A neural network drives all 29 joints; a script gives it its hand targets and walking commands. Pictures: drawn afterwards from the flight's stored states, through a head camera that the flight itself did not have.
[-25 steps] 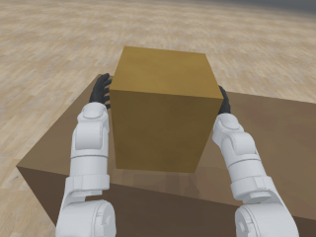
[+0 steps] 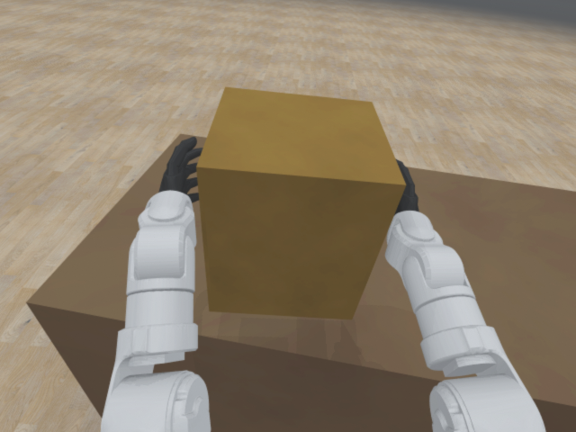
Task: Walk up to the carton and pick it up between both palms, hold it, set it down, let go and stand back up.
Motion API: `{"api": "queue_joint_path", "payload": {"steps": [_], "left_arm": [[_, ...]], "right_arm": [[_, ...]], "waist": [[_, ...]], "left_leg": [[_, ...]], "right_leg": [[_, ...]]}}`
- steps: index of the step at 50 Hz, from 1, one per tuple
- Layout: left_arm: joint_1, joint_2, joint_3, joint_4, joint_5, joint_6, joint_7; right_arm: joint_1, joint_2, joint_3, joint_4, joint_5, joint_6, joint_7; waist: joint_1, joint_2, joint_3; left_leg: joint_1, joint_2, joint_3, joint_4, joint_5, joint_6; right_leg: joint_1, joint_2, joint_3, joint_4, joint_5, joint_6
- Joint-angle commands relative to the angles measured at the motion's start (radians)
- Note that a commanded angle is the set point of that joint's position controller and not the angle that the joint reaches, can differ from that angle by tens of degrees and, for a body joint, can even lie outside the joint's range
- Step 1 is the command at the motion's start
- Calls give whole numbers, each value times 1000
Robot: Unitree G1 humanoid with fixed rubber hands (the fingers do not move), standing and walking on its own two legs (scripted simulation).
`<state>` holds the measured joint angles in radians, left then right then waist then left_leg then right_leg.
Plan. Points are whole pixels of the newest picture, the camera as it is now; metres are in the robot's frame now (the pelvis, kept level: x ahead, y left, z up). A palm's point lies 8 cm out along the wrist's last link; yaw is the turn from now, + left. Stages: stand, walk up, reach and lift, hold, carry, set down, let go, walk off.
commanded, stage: hold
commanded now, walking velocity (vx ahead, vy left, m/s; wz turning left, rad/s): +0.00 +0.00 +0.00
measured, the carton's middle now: (290, 206) +0.39 -0.01 +0.17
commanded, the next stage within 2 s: set down in 0.52 s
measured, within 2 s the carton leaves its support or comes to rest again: neither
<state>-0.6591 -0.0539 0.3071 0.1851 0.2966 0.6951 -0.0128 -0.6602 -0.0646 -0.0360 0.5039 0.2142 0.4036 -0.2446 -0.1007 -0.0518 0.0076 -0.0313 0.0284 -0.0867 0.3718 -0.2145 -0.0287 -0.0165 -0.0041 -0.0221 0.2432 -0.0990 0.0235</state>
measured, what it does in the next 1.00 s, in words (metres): stands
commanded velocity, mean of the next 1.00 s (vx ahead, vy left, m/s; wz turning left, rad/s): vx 0.00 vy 0.00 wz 0.00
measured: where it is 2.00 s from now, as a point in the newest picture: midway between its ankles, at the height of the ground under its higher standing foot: outside the picture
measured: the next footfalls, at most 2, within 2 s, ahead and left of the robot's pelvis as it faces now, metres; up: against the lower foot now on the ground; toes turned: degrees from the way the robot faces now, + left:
none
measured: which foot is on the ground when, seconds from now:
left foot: down 0.00-1.00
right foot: down 0.00-1.00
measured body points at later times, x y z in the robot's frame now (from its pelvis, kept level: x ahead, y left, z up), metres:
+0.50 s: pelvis +0.00 +0.00 +0.00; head -0.05 +0.03 +0.45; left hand +0.38 +0.14 +0.20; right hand +0.37 -0.17 +0.19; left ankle +0.00 +0.14 -0.75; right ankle +0.03 -0.14 -0.75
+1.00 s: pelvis +0.02 +0.00 +0.00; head -0.02 +0.03 +0.45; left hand +0.41 +0.14 +0.18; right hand +0.39 -0.16 +0.15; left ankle +0.00 +0.13 -0.75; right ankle +0.03 -0.14 -0.75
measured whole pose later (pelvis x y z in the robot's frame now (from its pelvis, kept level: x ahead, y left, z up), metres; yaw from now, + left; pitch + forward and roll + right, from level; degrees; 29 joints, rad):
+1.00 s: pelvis +0.02 +0.00 +0.00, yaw +1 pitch -8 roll -1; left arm -0.67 -0.08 0.34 0.34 0.36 0.45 -0.06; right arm -0.60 0.03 -0.18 0.65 0.04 0.06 -0.19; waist -0.08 -0.07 0.07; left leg 0.04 0.02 -0.08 0.32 -0.21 -0.02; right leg 0.05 -0.02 -0.04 0.22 -0.12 0.03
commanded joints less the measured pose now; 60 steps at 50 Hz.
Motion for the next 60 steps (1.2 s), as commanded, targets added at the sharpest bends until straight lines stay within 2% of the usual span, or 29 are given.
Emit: {"api": "queue_joint_path", "payload": {"steps": [1,5,9,10,11,12,13,14,15,18,20,23,24,25,28,29,34,37,38,39,42,43,47,51,53,55,57,58,60], "left_arm": [[-645,-606,-558,-124,-189,-61,-148],[-624,-611,-591,-134,-193,-66,-131],[-579,-598,-562,-153,-181,-57,-137],[-610,-601,-570,-124,-192,-62,-141],[-623,-601,-544,-129,-171,-59,-139],[-601,-574,-529,-80,-161,-53,-144],[-563,-583,-513,-84,-145,-45,-144],[-579,-594,-548,-119,-177,-53,-149],[-582,-589,-540,-137,-173,-53,-145],[-605,-606,-576,-154,-198,-62,-144],[-622,-567,-509,-107,-149,-50,-142],[-634,-592,-540,-111,-179,-59,-152],[-618,-601,-529,-107,-170,-55,-147],[-631,-571,-513,-72,-158,-49,-151],[-699,-610,-556,-85,-193,-52,-151],[-684,-630,-561,-92,-185,-64,-149],[-699,-585,-439,29,-133,-115,-165],[-663,-594,-423,51,-105,-167,-185],[-658,-589,-410,100,-77,-174,-192],[-615,-570,-370,138,-63,-195,-206],[-545,-523,-319,224,-9,-233,-226],[-519,-507,-300,225,6,-240,-233],[-533,-527,-387,127,-50,-279,-217],[-537,-588,-545,12,-118,-338,-166],[-557,-604,-619,-93,-162,-370,-138],[-570,-640,-681,-137,-167,-376,-114],[-564,-623,-702,-154,-166,-377,-96],[-519,-630,-716,-161,-171,-370,-94],[-438,-605,-657,-89,-145,-336,-105]], "right_arm": [[-881,634,413,-444,118,-102,128],[-868,599,399,-461,126,-95,129],[-834,614,425,-469,121,-96,136],[-820,629,417,-447,112,-85,128],[-866,623,440,-427,131,-88,132],[-822,606,398,-386,111,-81,129],[-840,603,418,-413,122,-89,131],[-832,620,430,-445,115,-94,124],[-851,624,449,-461,126,-93,125],[-853,639,450,-518,134,-94,118],[-861,621,429,-389,127,-83,129],[-838,630,397,-431,92,-92,127],[-879,621,418,-447,114,-99,131],[-867,612,386,-387,88,-90,130],[-922,626,370,-369,96,-102,133],[-902,644,374,-378,94,-109,137],[-979,635,302,-333,10,-182,155],[-924,615,244,-282,-67,-260,172],[-898,589,215,-240,-90,-290,178],[-857,576,177,-207,-115,-327,183],[-745,539,141,-85,-177,-384,197],[-723,520,133,-95,-196,-399,203],[-792,546,244,-210,-144,-478,201],[-749,533,304,-290,-112,-534,174],[-748,564,397,-380,-70,-547,162],[-723,556,415,-401,-58,-528,159],[-675,544,414,-397,-59,-506,155],[-690,543,449,-451,-38,-500,156],[-662,529,456,-390,-41,-465,155]], "waist": [[-22,77,-440],[-37,130,-466],[-3,86,-456],[-41,58,-450],[15,88,-421],[-25,64,-373],[16,81,-395],[-20,50,-428],[3,54,-427],[-10,62,-454],[30,74,-363],[-38,45,-425],[15,62,-421],[-18,65,-375],[-30,98,-417],[-5,110,-436],[0,53,-355],[19,46,-374],[-17,63,-320],[11,57,-286],[-24,12,-212],[-1,2,-195],[8,15,-328],[-37,62,-474],[-31,82,-583],[-64,122,-587],[-67,95,-580],[-35,122,-594],[-41,62,-510]], "left_leg": [[25,-81,85,-25,335,-29],[51,-81,69,-7,365,-43],[36,-87,83,-20,342,-31],[30,-84,76,-26,324,-24],[17,-86,84,-31,330,-25],[26,-79,85,-33,309,-23],[33,-81,84,-35,326,-25],[35,-79,85,-28,355,-25],[33,-77,84,-24,371,-28],[26,-91,84,-17,358,-22],[4,-82,91,-41,273,-21],[14,-82,85,-48,246,-12],[0,-82,87,-52,273,-13],[1,-87,88,-57,234,-10],[29,-96,93,-59,198,-11],[32,-93,88,-67,187,-18],[-19,-98,101,-108,70,16],[13,-89,123,-111,77,2],[1,-88,133,-107,74,-4],[2,-81,139,-125,49,-5],[-15,-86,154,-152,20,8],[-29,-81,155,-166,2,9],[52,-79,151,-84,277,-11],[179,-78,112,16,607,-61],[196,-81,99,58,713,-74],[231,-80,82,77,753,-85],[241,-76,69,69,735,-85],[230,-71,78,75,732,-81],[152,-80,90,53,634,-63]], "right_leg": [[216,83,-38,17,183,4],[179,85,-43,20,180,-3],[211,78,-45,29,199,-1],[220,75,-36,18,209,12],[208,79,-41,24,178,8],[191,77,-32,15,170,5],[202,80,-43,14,172,5],[220,84,-48,23,209,10],[220,89,-46,19,209,7],[222,81,-29,21,237,16],[194,77,-42,14,129,7],[186,67,-50,16,146,9],[188,73,-42,17,145,10],[171,66,-44,7,115,6],[169,68,-69,2,109,4],[178,72,-70,-6,87,-5],[161,53,-79,-13,26,10],[200,59,-91,-10,21,0],[184,57,-97,-8,33,4],[196,57,-104,-19,-10,0],[199,44,-117,-22,8,10],[201,47,-127,-27,-12,14],[265,57,-122,2,199,8],[236,76,-140,24,401,12],[281,69,-124,60,552,8],[234,64,-115,59,551,3],[197,75,-116,53,533,7],[203,74,-99,55,512,-6],[230,70,-92,52,529,1]]}}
